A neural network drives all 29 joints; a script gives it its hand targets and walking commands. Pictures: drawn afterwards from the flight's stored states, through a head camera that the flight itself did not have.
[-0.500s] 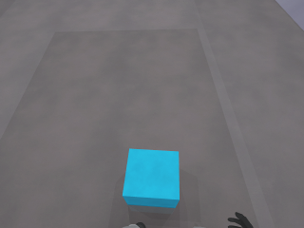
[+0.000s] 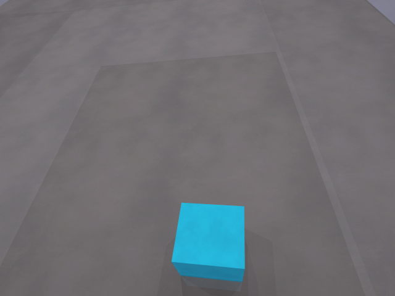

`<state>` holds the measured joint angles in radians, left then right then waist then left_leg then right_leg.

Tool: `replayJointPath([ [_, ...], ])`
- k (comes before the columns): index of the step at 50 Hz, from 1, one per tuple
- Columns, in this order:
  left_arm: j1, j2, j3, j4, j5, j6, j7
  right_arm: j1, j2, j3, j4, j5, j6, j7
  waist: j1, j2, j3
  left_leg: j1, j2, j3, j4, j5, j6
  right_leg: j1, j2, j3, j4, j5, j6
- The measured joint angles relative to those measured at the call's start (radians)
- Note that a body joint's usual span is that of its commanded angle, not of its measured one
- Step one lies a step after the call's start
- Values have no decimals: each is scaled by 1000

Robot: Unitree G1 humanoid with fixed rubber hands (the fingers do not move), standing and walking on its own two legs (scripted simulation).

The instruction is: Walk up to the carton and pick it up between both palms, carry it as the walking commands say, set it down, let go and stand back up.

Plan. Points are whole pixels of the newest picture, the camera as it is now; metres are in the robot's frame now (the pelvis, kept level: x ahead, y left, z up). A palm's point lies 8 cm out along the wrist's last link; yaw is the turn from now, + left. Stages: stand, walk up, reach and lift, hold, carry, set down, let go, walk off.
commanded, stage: walk up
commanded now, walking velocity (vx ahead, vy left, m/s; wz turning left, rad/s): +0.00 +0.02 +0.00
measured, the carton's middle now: (211, 241) +0.46 +0.05 -0.66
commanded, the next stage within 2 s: none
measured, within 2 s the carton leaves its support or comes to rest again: neither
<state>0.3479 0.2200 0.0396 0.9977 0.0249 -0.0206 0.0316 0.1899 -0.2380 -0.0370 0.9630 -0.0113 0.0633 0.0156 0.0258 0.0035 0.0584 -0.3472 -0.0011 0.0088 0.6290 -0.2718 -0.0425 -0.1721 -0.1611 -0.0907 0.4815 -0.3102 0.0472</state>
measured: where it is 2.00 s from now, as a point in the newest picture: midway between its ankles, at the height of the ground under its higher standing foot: outside the picture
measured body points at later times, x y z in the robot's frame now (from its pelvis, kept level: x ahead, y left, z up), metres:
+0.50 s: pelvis -0.01 +0.01 +0.00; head +0.00 -0.01 +0.45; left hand -0.05 +0.25 -0.14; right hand +0.01 -0.22 -0.17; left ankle +0.02 +0.14 -0.74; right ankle +0.01 -0.12 -0.74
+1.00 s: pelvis +0.01 +0.10 +0.00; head +0.03 +0.12 +0.45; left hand +0.05 +0.35 -0.16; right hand +0.02 -0.13 -0.14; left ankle +0.02 +0.21 -0.74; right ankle +0.00 -0.06 -0.70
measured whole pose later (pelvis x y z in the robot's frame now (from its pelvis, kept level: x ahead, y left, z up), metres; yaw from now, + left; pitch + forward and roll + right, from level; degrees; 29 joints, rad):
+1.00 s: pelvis +0.01 +0.10 +0.00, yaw -1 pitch +1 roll -2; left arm 0.25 0.24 0.05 1.05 0.02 0.04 0.02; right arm 0.27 -0.13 -0.01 1.06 -0.01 -0.01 -0.03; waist -0.02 -0.03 0.01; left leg -0.21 0.05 0.04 0.39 -0.19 0.00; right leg -0.35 -0.04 -0.01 0.75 -0.38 0.03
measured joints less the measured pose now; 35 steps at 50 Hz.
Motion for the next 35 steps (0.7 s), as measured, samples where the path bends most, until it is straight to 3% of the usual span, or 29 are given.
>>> replayJointPath([
  [2,10,-11,-6,9,-8,4,-12,-9,17,10,-1,-2,-22,-9,5,12,-12,86,12,22,-162,91,13,-8,28,-16,43,-27,9],
  [3,6,-10,-10,17,-12,6,-15,-15,34,10,9,-5,-31,-16,7,1,-15,98,15,25,-177,68,23,-11,30,-21,65,-41,14],
  [6,2,-10,-17,25,-19,19,-16,-31,89,25,24,-5,-48,-24,36,-65,-20,129,10,48,-192,66,36,-14,55,45,76,-100,-15],
  [12,-1,-45,-27,48,-12,35,-17,-59,106,20,31,3,-56,-40,13,-74,-17,179,15,68,-259,113,40,-33,84,72,19,-5,-26],
  [15,4,-54,-24,68,-9,30,-13,-47,94,10,53,2,-50,-41,2,-50,-19,176,11,67,-243,107,40,-25,83,75,-11,90,-16],
  [22,36,-63,-24,104,-1,20,-9,17,61,-3,97,-1,-37,-40,-9,41,-37,147,39,38,-237,108,27,-22,119,58,-69,119,-25],
  [30,2,-67,-25,99,-12,6,-8,104,67,2,152,-3,-62,-40,-27,24,-23,143,45,35,-260,118,19,-24,130,66,-103,137,-29],
  [32,-17,-69,-22,82,-9,9,1,129,59,-9,152,-4,-53,-34,-22,20,-29,113,40,37,-202,71,14,-38,124,67,-84,127,-24],
  [35,-40,-61,-9,64,-5,16,20,143,30,-22,140,-9,-30,-27,-7,9,-35,17,17,41,37,-59,-7,-65,92,77,-52,109,-8],
])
